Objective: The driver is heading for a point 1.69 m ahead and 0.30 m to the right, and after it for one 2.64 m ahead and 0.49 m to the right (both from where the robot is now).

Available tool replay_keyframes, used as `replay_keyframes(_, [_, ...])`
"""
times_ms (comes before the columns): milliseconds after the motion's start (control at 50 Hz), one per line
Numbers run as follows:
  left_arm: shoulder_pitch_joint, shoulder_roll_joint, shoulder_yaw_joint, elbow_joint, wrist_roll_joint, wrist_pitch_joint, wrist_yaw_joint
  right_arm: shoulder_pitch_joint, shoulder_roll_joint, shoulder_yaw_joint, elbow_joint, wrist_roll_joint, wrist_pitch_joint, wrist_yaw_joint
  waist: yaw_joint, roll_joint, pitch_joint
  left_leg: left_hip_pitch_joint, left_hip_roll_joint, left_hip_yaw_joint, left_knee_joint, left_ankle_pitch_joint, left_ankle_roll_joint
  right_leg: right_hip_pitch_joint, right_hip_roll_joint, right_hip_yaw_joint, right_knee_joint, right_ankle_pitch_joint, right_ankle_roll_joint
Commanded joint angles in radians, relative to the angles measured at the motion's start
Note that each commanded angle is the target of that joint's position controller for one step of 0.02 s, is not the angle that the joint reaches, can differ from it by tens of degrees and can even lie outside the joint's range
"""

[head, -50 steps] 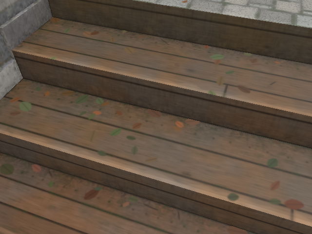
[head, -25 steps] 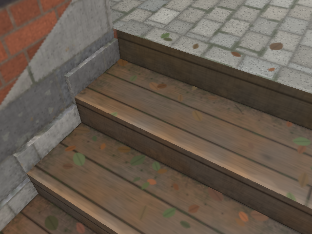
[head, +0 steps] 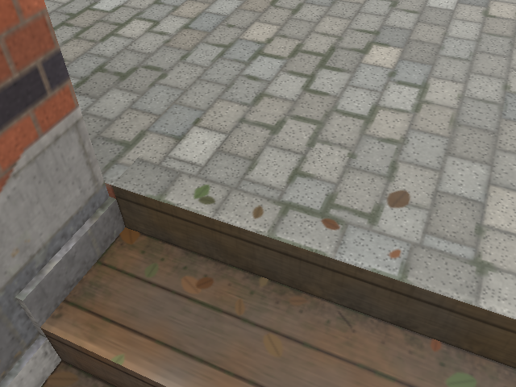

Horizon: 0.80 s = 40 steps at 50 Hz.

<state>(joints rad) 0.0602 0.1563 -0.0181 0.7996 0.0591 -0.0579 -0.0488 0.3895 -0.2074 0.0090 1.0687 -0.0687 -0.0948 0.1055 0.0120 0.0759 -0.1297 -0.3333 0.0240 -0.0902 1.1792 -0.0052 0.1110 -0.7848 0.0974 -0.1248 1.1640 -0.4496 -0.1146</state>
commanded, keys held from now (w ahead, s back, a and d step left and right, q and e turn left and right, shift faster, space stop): w+e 0.46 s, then w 0.54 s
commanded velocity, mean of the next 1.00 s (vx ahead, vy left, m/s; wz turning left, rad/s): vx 0.50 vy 0.00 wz -0.38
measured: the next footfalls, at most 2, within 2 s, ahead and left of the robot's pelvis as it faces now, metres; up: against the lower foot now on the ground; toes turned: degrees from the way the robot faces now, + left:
left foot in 0.44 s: +0.53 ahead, +0.10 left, +0.16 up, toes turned -10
right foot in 1.10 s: +0.75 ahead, -0.24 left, +0.32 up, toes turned -29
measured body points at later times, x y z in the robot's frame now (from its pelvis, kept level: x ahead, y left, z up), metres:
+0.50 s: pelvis +0.33 +0.04 +0.12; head +0.32 +0.04 +0.57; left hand +0.31 +0.24 -0.03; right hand +0.58 -0.16 +0.10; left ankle +0.49 +0.10 -0.48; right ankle +0.10 -0.06 -0.56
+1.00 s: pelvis +0.56 -0.02 +0.26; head +0.56 -0.02 +0.71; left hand +0.83 +0.02 +0.17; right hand +0.37 -0.06 +0.12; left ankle +0.49 +0.10 -0.48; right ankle +0.69 -0.20 -0.24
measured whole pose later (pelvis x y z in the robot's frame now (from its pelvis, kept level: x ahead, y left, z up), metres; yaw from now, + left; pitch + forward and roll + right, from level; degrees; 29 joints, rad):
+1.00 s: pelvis +0.56 -0.02 +0.26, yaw -22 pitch +5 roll +1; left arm -0.05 0.08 -0.07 0.85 0.05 0.02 -0.08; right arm 0.60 -0.01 0.08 1.22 -0.13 -0.11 0.07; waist -0.11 0.00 -0.11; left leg -0.05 0.01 0.21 0.29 -0.33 0.03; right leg -1.34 -0.16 -0.06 1.67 -0.13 -0.23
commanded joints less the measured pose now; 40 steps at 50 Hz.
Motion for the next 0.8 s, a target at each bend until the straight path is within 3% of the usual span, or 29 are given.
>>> replay_keyframes(20, [0.354,0.088,0.046,0.173,0.014,-0.008,0.02,-0.148,-0.034,-0.01,-0.106,0.015,-0.017,-0.035,0.074,-0.109,0.079,-0.682,-0.049,-0.148,0.605,0.033,0.044,0.437,-0.227,0.807,-0.653,-0.066,-0.217])
replay_keyframes(60, [0.17,-0.027,0.008,0.191,-0.003,-0.013,0.004,-0.192,0.015,0.014,-0.17,-0.001,-0.001,-0.064,-0.064,-0.034,0.045,-0.719,-0.022,-0.132,0.65,-0.009,0.091,0.294,-0.186,0.617,-0.674,0.058,-0.164])
replay_keyframes(80, [0.104,-0.044,0.0,0.184,-0.012,-0.023,0.006,-0.155,0.016,0.02,-0.161,-0.009,0.013,-0.066,-0.098,-0.095,0.033,-0.745,-0.017,-0.118,0.695,-0.061,0.095,0.264,-0.162,0.556,-0.71,0.123,-0.158])
replay_keyframes(100, [0.096,-0.021,0.006,0.192,-0.012,-0.036,0.004,-0.167,-0.008,0.021,-0.174,-0.014,0.023,-0.065,-0.104,-0.058,0.027,-0.773,-0.014,-0.07,0.64,-0.073,0.079,0.268,-0.137,0.464,-0.713,0.209,-0.147])
replay_keyframes(120, [0.128,0.003,0.012,0.204,0.009,-0.043,0.004,-0.196,-0.024,0.021,-0.186,-0.009,0.024,-0.064,-0.092,-0.045,0.008,-0.766,-0.005,-0.026,0.593,-0.048,0.067,0.249,-0.106,0.405,-0.715,0.241,-0.129])
replay_keyframes(140, [0.102,0.046,0.023,0.176,0.028,-0.047,-0.002,-0.251,-0.052,0.014,-0.214,0.019,0.024,-0.064,-0.085,-0.037,0.013,-0.633,0.013,0.051,0.466,-0.056,0.041,0.14,-0.082,0.323,-0.757,0.262,-0.117])
replay_keyframes(160, [0.117,0.065,0.023,0.157,0.034,-0.059,0.002,-0.253,-0.064,0.006,-0.22,0.024,0.022,-0.066,-0.091,-0.077,0.007,-0.541,0.02,0.095,0.459,-0.034,0.012,0.069,-0.06,0.304,-0.762,0.327,-0.104])
replay_keyframes(180, [0.211,0.068,0.016,0.187,0.032,-0.066,0.008,-0.263,-0.046,0.012,-0.221,0.005,0.021,-0.066,-0.065,-0.115,0.026,-0.602,0.028,0.1,0.53,-0.053,-0.017,0.128,-0.083,0.358,-0.753,0.372,-0.119])
replay_keyframes(240, [0.625,0.011,0.011,0.358,0.045,-0.057,0.018,-0.448,-0.003,0.04,-0.286,0.0,0.016,-0.083,0.09,-0.17,0.099,-1.265,0.006,0.012,0.864,-0.403,0.0,0.756,-0.238,0.602,-0.666,0.454,-0.191])
replay_keyframes(260, [0.69,-0.017,0.008,0.402,0.068,-0.053,0.021,-0.535,0.012,0.052,-0.329,0.002,0.013,-0.087,0.113,-0.161,0.139,-1.441,0.01,-0.032,0.899,-0.475,0.033,0.891,-0.276,0.645,-0.65,0.419,-0.177])
replay_keyframes(300, [0.653,-0.03,0.009,0.396,0.076,-0.048,0.019,-0.619,0.027,0.07,-0.372,0.01,-0.003,-0.1,0.094,-0.136,0.158,-1.449,0.045,-0.029,0.757,-0.495,0.065,0.867,-0.264,0.623,-0.675,0.334,-0.141])
replay_keyframes(320, [0.613,-0.017,0.008,0.389,0.071,-0.047,0.004,-0.727,0.02,0.073,-0.423,0.003,0.009,-0.106,0.085,-0.062,0.146,-1.282,0.066,0.05,0.526,-0.379,0.053,0.716,-0.222,0.614,-0.742,0.242,-0.127])
replay_keyframes(340, [0.533,-0.008,0.01,0.342,0.051,-0.047,-0.009,-0.752,0.034,0.072,-0.442,-0.002,0.019,-0.107,0.061,-0.088,0.141,-1.022,0.083,0.108,0.401,-0.227,0.039,0.469,-0.181,0.573,-0.819,0.201,-0.133])
replay_keyframes(360, [0.386,0.05,0.021,0.268,0.008,-0.039,-0.037,-0.9,0.085,0.097,-0.522,-0.01,0.054,-0.086,0.024,-0.11,0.168,-0.538,0.079,0.203,0.243,-0.33,-0.004,0.028,-0.204,0.526,-1.09,0.154,-0.158])
replay_keyframes(380, [0.397,0.061,0.023,0.245,-0.02,-0.054,-0.039,-0.929,0.1,0.094,-0.56,0.008,0.075,-0.064,0.021,-0.169,0.179,-0.291,0.05,0.264,0.248,-0.32,-0.057,-0.107,-0.242,0.557,-1.139,0.308,-0.183])
replay_keyframes(400, [0.366,0.126,0.039,0.212,-0.033,-0.07,-0.042,-0.817,0.061,0.075,-0.532,0.027,0.075,-0.051,-0.038,-0.216,0.159,-0.236,0.004,0.242,0.237,-0.258,-0.059,0.015,-0.283,0.54,-1.07,0.707,-0.153])
replay_keyframes(440, [0.354,0.24,0.09,0.176,-0.052,-0.097,-0.049,-0.508,-0.13,-0.004,-0.407,0.064,0.058,-0.052,-0.135,-0.187,-0.036,-0.127,-0.104,0.21,-0.096,-0.317,-0.018,0.51,-0.262,0.419,-0.745,1.563,-0.059])
replay_keyframes(460, [0.481,0.074,0.063,0.194,-0.009,-0.115,-0.053,-0.269,-0.098,0.004,-0.337,0.04,0.024,-0.068,-0.12,0.005,-0.314,0.339,0.079,-0.146,-0.169,0.021,0.154,0.286,-0.16,0.425,-0.369,1.248,0.002])
replay_keyframes(480, [0.605,-0.025,0.041,0.228,0.028,-0.099,-0.067,-0.058,-0.135,0.002,-0.278,0.026,0.031,-0.064,-0.153,0.236,-0.514,0.628,0.31,-0.658,-0.502,-0.191,0.301,0.041,0.014,0.409,-0.1,0.363,-0.002])
replay_keyframes(500, [0.48,0.045,0.077,0.272,-0.003,-0.055,-0.084,0.129,-0.166,-0.009,-0.2,0.016,0.037,-0.066,-0.253,0.198,-0.309,0.407,0.338,-0.894,-0.733,-0.738,0.266,-0.089,0.026,0.449,0.463,0.322,-0.011])
replay_keyframes(520, [0.409,0.053,0.093,0.261,-0.014,-0.043,-0.082,0.058,-0.218,-0.022,-0.145,0.027,0.015,-0.072,-0.192,0.119,-0.039,0.151,0.301,-0.815,-0.793,-0.978,0.18,-0.222,-0.014,0.411,0.639,0.446,-0.019])
replay_keyframes(540, [0.41,0.026,0.087,0.27,-0.008,-0.05,-0.059,-0.072,-0.176,-0.023,-0.125,0.049,0.009,-0.082,-0.114,0.058,0.021,-0.005,0.314,-0.657,-0.76,-0.895,0.175,-0.196,-0.059,0.357,0.695,0.483,-0.036])
replay_keyframes(560, [0.351,0.029,0.089,0.255,0.005,-0.055,-0.038,-0.132,-0.045,-0.001,-0.104,0.049,0.014,-0.081,-0.076,-0.092,0.013,-0.065,0.323,-0.51,-0.729,-0.71,0.173,-0.167,-0.071,0.329,0.71,0.474,-0.064])
replay_keyframes(600, [0.234,-0.014,0.071,0.206,-0.001,-0.034,-0.027,-0.242,0.154,0.039,-0.068,0.048,0.004,-0.091,0.013,-0.112,-0.001,-0.13,0.296,-0.343,-0.743,-0.485,0.145,-0.17,-0.126,0.319,0.711,0.44,-0.116])
replay_keyframes(660, [0.165,-0.039,0.046,0.163,-0.03,-0.023,-0.023,-0.249,0.138,0.02,-0.036,0.007,-0.01,-0.097,0.053,-0.12,0.035,-0.146,0.216,-0.114,-0.834,-0.303,0.071,-0.226,-0.129,0.36,0.598,0.46,-0.141])
replay_keyframes(680, [0.114,-0.023,0.046,0.133,-0.039,-0.021,-0.031,-0.25,0.087,-0.003,-0.055,-0.011,-0.012,-0.09,0.024,-0.103,0.038,-0.118,0.182,0.023,-0.887,-0.274,0.059,-0.207,-0.129,0.302,0.504,0.433,-0.121])
replay_keyframes(720, [0.121,0.029,0.048,0.154,-0.018,-0.001,-0.06,-0.182,0.054,-0.005,-0.045,-0.025,-0.002,-0.076,0.003,-0.012,0.062,-0.062,0.185,0.03,-0.932,-0.26,0.13,-0.314,-0.116,0.265,0.703,0.396,-0.106])
replay_keyframes(740, [0.091,0.024,0.037,0.144,-0.029,0.003,-0.062,-0.059,0.068,-0.001,0.012,-0.036,0.005,-0.068,-0.035,0.012,0.069,0.021,0.202,-0.012,-0.925,-0.297,0.169,-0.48,-0.089,0.25,0.988,0.336,-0.143])
replay_keyframes(800, [0.025,0.02,0.011,0.112,-0.009,-0.003,-0.036,0.072,0.08,0.021,0.076,-0.053,-0.002,-0.059,-0.041,-0.081,0.113,0.18,0.213,-0.025,-0.914,-0.346,0.144,-0.738,-0.105,0.318,0.978,0.401,-0.194])
Velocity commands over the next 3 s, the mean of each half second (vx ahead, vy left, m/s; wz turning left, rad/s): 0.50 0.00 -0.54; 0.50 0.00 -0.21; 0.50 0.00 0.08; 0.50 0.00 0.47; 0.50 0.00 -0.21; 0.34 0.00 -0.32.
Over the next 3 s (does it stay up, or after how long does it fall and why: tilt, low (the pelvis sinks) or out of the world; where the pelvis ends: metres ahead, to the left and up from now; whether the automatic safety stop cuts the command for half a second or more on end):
stays up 1.60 -0.24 0.42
